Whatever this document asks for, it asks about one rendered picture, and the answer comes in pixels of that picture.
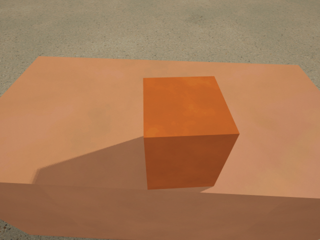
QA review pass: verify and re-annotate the pedestal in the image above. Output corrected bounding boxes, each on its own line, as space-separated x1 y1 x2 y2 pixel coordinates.
0 56 320 240

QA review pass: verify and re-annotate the carton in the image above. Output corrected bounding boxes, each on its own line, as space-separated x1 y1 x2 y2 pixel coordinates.
143 76 240 190

